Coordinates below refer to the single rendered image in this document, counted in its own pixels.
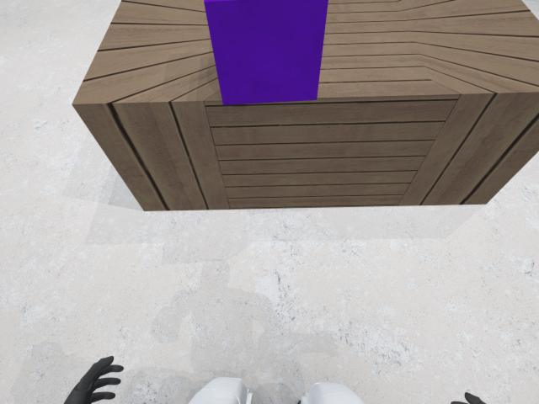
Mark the right robot thigh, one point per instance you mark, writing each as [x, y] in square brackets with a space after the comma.
[330, 393]

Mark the robot thigh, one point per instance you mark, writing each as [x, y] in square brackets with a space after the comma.
[330, 393]
[223, 390]

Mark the pedestal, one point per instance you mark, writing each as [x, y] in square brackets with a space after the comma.
[420, 102]

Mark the left robot thigh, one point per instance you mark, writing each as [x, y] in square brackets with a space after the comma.
[223, 390]

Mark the left robot hand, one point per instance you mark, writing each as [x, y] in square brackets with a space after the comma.
[82, 393]

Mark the carton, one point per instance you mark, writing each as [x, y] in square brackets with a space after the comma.
[267, 51]

